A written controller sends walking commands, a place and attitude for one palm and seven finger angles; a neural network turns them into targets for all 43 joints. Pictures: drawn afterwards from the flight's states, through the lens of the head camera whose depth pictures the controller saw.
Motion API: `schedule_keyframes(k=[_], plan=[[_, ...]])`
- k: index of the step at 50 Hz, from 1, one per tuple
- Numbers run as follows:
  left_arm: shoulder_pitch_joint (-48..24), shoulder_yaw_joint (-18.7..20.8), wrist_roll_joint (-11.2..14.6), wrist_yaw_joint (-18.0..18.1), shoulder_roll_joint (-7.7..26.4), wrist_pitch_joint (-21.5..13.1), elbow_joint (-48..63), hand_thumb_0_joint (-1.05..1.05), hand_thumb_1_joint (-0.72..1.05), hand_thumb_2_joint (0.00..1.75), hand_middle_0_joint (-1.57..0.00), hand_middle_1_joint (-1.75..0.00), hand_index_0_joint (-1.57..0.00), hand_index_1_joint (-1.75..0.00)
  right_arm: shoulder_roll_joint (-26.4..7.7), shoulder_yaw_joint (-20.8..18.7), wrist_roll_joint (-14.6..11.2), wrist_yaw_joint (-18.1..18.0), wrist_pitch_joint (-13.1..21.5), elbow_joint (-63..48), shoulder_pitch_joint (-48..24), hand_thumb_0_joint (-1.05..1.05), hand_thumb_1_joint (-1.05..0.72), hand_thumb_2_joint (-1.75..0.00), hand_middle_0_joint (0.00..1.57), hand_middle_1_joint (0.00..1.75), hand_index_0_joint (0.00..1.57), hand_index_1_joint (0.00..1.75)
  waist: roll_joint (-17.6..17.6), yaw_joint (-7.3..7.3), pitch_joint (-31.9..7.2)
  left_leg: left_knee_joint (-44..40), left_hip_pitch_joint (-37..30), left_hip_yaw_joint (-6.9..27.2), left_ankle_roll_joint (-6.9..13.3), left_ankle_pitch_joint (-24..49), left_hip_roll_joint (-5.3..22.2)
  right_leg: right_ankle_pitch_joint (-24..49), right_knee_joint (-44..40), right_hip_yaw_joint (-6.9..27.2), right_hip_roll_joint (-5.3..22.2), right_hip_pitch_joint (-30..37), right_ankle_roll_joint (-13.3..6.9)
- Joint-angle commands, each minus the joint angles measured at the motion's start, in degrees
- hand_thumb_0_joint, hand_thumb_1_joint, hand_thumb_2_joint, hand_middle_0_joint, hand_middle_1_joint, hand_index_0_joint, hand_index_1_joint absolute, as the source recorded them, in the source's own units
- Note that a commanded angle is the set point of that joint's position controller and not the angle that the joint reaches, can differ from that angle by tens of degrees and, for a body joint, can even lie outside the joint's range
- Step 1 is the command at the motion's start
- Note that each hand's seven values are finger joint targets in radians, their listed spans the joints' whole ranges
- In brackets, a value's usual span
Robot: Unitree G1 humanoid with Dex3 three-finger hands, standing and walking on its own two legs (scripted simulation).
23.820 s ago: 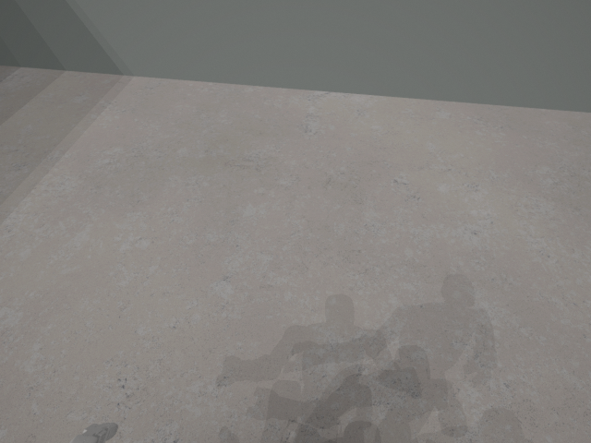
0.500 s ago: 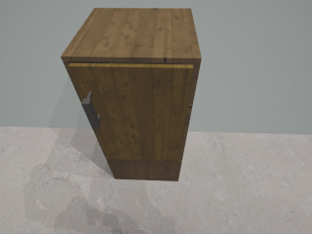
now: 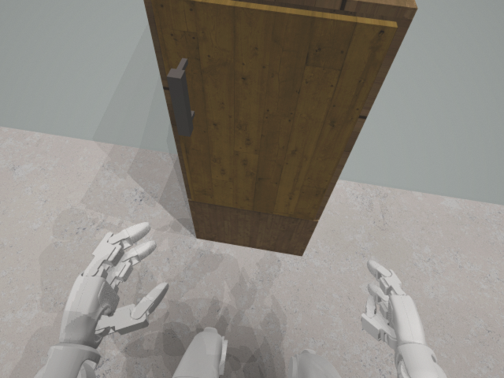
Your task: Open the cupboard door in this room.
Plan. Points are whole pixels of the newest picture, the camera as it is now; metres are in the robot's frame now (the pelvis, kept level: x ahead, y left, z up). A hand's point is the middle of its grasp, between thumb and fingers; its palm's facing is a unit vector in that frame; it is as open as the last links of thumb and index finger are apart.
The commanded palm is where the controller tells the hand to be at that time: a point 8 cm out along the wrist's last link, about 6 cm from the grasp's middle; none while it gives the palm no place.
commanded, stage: raise the hand with hooked fingers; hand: left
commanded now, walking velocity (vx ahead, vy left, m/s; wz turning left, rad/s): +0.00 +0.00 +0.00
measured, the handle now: (184, 98) +0.58 +0.21 +0.08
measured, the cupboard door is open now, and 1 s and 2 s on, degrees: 0 0 0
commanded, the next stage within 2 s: move the hooked fingers beside the handle in 1.52 s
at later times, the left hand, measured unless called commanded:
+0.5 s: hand (115, 255) +0.26 +0.22 +0.07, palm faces -0.04 -1.00 -0.06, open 12.5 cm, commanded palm +0.24 +0.28 +0.08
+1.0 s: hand (86, 213) +0.30 +0.27 +0.09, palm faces -0.02 -1.00 -0.06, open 14.0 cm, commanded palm +0.28 +0.32 +0.10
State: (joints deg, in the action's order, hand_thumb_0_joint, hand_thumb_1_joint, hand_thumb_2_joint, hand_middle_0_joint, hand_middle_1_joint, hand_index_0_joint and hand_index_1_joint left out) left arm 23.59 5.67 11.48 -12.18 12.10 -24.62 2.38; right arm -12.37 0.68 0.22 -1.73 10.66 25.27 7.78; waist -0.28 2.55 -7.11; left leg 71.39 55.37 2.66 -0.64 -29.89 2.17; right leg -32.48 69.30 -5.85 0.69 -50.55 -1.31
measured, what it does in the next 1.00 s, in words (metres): stands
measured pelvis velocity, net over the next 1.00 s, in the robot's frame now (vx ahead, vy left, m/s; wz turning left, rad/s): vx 0.01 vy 0.01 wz -0.02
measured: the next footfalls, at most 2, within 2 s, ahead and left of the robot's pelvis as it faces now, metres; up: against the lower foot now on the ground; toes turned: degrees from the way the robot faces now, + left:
none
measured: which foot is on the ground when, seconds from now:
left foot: down 0.00-1.00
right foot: down 0.00-1.00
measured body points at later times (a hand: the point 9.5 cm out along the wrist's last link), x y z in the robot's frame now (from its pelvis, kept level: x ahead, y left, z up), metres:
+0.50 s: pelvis +0.00 +0.02 +0.02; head +0.07 +0.03 +0.47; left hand +0.25 +0.28 +0.07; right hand +0.15 -0.25 -0.05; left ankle +0.05 +0.12 -0.63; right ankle +0.02 -0.11 -0.63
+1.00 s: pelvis +0.01 +0.01 +0.03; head +0.08 +0.02 +0.48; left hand +0.29 +0.33 +0.10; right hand +0.17 -0.24 -0.05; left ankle +0.05 +0.12 -0.63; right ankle +0.02 -0.11 -0.63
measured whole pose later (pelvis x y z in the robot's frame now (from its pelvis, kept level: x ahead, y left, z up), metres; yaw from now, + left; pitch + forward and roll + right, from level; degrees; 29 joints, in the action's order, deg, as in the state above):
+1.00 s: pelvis +0.01 +0.01 +0.03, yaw -1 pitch +13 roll -3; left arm 0.3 24.1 20.7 -29.8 23.5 -17.8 -21.2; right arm -15.4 3.1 -1.7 -3.6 11.4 32.0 14.6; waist 1.5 -0.2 -6.0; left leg 61.7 48.5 1.4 0.0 -26.7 2.6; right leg -28.1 58.7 -4.7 -0.1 -43.9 -0.6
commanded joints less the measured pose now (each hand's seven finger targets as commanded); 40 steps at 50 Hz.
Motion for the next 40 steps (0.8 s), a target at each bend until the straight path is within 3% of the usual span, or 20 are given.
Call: schedule_keyframes(k=[1, 4, 6, 7, 9, 10, 13, 14, 17, 19, 21, 25, 28, 31, 34, 38, 40], plan=[[-14.26, 0.65, 1.77, -3.92, 5.84, -2.41, 11.96, 0.0, 0.2, 0.6, -0.25, -0.75, -0.25, -0.75, -9.11, -2.74, -0.67, -1.81, 3.37, -4.1, 2.7, 0.0, -0.9, -0.9, 0.2, 0.3, 0.2, 0.3, 4.97, -5.88, -12.94, -11.17, -11.89, 1.07, 2.17, 5.53, -1.18, 5.51, -12.55, 2.64, -2.6, -0.53, -0.05], [-9.56, 4.15, 3.4, -5.9, 7.93, 3.78, 7.41, 0.0, 0.13, 0.57, -0.25, -0.8, -0.25, -0.8, -9.28, -2.45, -1.46, -2.14, 3.44, -4.44, 1.95, 0.0, -0.9, -0.9, 0.2, 0.3, 0.2, 0.3, 4.19, -3.19, -14.78, -13.99, -11.92, 1.28, 1.95, 5.14, -1.61, 4.99, -13.7, 2.11, -2.66, 3.51, -0.18], [-8.97, 6.97, 4.5, -5.41, 9.42, 6.25, 10.6, 0.0, 0.08, 0.55, -0.26, -0.82, -0.26, -0.82, -8.89, -2.4, -1.6, -2.14, 3.23, -5.19, 1.4, 0.0, -0.9, -0.9, 0.2, 0.3, 0.2, 0.3, 4.25, -1.76, -17.55, -15.75, -13.41, 1.01, 1.84, 6.75, -1.85, 5.96, -14.62, 1.87, -2.15, 6.9, -0.04], [-8.07, 8.46, 5.04, -4.65, 9.71, 7.09, 9.75, 0.0, 0.06, 0.54, -0.26, -0.84, -0.26, -0.84, -8.52, -2.45, -1.71, -2.27, 2.96, -5.13, 1.32, 0.0, -0.9, -0.9, 0.2, 0.3, 0.2, 0.3, 1.76, -1.64, -17.16, -16.26, -13.2, 0.9, 1.88, 6.83, -1.79, 5.57, -15.41, 1.8, -2.22, 7.75, 0.15], [-8.95, 10.25, 5.66, -3.25, 10.44, 6.79, 9.51, 0.0, 0.01, 0.52, -0.26, -0.87, -0.26, -0.87, -8.19, -2.12, -1.49, -2.5, 2.98, -4.95, 0.73, 0.0, -0.9, -0.9, 0.2, 0.3, 0.2, 0.3, 1.81, -0.93, -14.97, -16.99, -12.5, 1.12, 1.68, 7.2, -1.75, 5.43, -15.13, 1.35, -2.34, 7.83, -0.19], [-10.49, 10.25, 5.51, -2.53, 10.55, 5.7, 11.13, 0.0, -0.01, 0.51, -0.27, -0.88, -0.27, -0.88, -8.22, -2.12, -1.43, -2.41, 3.21, -4.74, 1.23, 0.0, -0.9, -0.9, 0.2, 0.3, 0.2, 0.3, 3.1, -1.37, -15.04, -17.11, -13.18, 0.89, 1.65, 7.51, -1.77, 5.61, -15.24, 1.4, -2.12, 7.25, -0.1], [-10.96, 9.85, 4.95, -1.26, 9.9, 2.77, 8.41, 0.0, -0.08, 0.48, -0.27, -0.93, -0.27, -0.93, -8.73, -2.39, -1.27, -2.23, 3.8, -3.52, 2.62, 0.0, -0.9, -0.9, 0.2, 0.3, 0.2, 0.3, 1.41, -2.64, -12.02, -17.71, -12.98, 0.98, 1.54, 6.05, -1.52, 4.62, -15.53, 0.96, -2.11, 5.34, 0.0], [-11.55, 9.75, 4.87, -1.65, 10.48, 2.11, 7.13, 0.0, -0.1, 0.47, -0.27, -0.94, -0.27, -0.94, -9.12, -2.26, -1.22, -2.22, 3.86, -3.57, 2.6, 0.0, -0.9, -0.9, 0.2, 0.3, 0.2, 0.3, 2.54, -2.59, -10.55, -17.84, -12.28, 1.0, 1.54, 5.16, -1.63, 4.0, -15.36, 1.12, -2.23, 4.94, -0.27], [-12.17, 9.88, 5.15, -3.2, 10.94, 0.52, 5.43, 0.0, -0.17, 0.44, -0.28, -0.99, -0.28, -0.99, -10.0, -2.6, -1.45, -2.22, 4.28, -3.34, 3.89, 0.0, -0.9, -0.9, 0.2, 0.3, 0.2, 0.3, 3.07, -3.14, -11.24, -18.32, -13.19, 0.51, 1.62, 4.58, -1.78, 3.72, -16.24, 1.52, -1.96, 5.28, -0.17], [-13.34, 10.93, 5.84, -4.61, 12.13, 0.61, 3.87, 0.0, -0.22, 0.42, -0.28, -1.02, -0.28, -1.02, -10.5, -2.77, -1.59, -2.36, 4.23, -3.17, 4.44, 0.0, -0.9, -0.9, 0.2, 0.3, 0.2, 0.3, 2.26, -3.19, -10.82, -18.59, -13.31, 0.63, 1.64, 5.59, -1.73, 4.79, -16.42, 1.54, -2.19, 6.15, -0.29], [-14.04, 12.39, 6.14, -5.57, 13.57, 0.57, 4.48, 0.0, -0.27, 0.4, -0.28, -1.05, -0.28, -1.05, -10.84, -3.01, -1.91, -2.45, 4.29, -3.24, 4.71, 0.0, -0.9, -0.9, 0.2, 0.3, 0.2, 0.3, 4.69, -2.79, -12.0, -19.12, -14.99, 0.24, 1.51, 6.88, -1.76, 5.95, -16.77, 1.76, -2.06, 7.01, -0.32], [-16.36, 15.08, 7.11, -6.41, 15.62, 0.53, 4.41, 0.0, -0.36, 0.36, -0.29, -1.11, -0.29, -1.11, -10.91, -3.0, -1.84, -2.52, 4.27, -2.79, 5.46, 0.0, -0.9, -0.9, 0.2, 0.3, 0.2, 0.3, 6.38, -2.61, -13.22, -19.19, -17.29, 0.15, 1.43, 11.53, -1.76, 10.35, -16.67, 1.66, -2.36, 8.74, -0.48], [-16.79, 15.74, 7.54, -7.2, 15.47, 0.75, 1.58, 0.0, -0.43, 0.33, -0.29, -1.15, -0.29, -1.15, -10.88, -2.96, -1.89, -2.32, 4.1, -2.29, 5.74, 0.0, -0.9, -0.9, 0.2, 0.3, 0.2, 0.3, 5.19, -3.08, -12.17, -19.18, -17.92, -0.04, 1.36, 13.09, -1.67, 12.1, -17.3, 1.53, -2.57, 9.05, -0.28], [-19.48, 16.79, 7.86, -8.98, 17.01, 1.16, -0.14, 0.0, -0.5, 0.3, -0.3, -1.2, -0.3, -1.2, -11.08, -2.74, -1.92, -2.18, 3.95, -2.18, 6.0, 0.0, -0.9, -0.9, 0.2, 0.3, 0.2, 0.3, 6.76, -3.12, -12.84, -19.04, -18.72, -0.13, 1.27, 14.63, -1.71, 13.88, -17.23, 1.74, -2.67, 9.65, -0.37], [-21.84, 17.99, 8.78, -11.17, 18.18, 2.25, -3.8, 0.0, -0.5, 0.3, -0.3, -1.2, -0.3, -1.2, -11.44, -2.51, -2.01, -2.4, 3.7, -2.04, 6.29, 0.0, -0.9, -0.9, 0.2, 0.3, 0.2, 0.3, 4.6, -3.49, -11.59, -18.68, -18.03, -0.22, 1.48, 15.58, -1.74, 15.52, -17.65, 1.99, -3.09, 10.35, -0.44], [-25.72, 20.06, 9.52, -13.59, 20.62, 2.58, -5.01, 0.0, -0.5, 0.3, -0.3, -1.2, -0.3, -1.2, -11.49, -2.24, -2.11, -2.49, 3.84, -1.92, 6.02, 0.0, -0.9, -0.9, 0.2, 0.3, 0.2, 0.3, 6.29, -3.1, -13.76, -18.79, -19.09, -0.58, 1.54, 16.29, -1.91, 16.18, -18.33, 2.59, -2.77, 11.65, -0.29], [-27.5, 21.02, 9.94, -14.68, 21.74, 2.83, -6.68, 0.0, -0.5, 0.3, -0.3, -1.2, -0.3, -1.2, -11.58, -2.04, -2.06, -2.5, 3.79, -1.69, 6.28, 0.0, -0.9, -0.9, 0.2, 0.3, 0.2, 0.3, 5.5, -3.26, -13.78, -18.51, -19.15, -0.55, 1.59, 17.5, -1.8, 17.52, -18.13, 2.58, -3.03, 11.95, -0.39]])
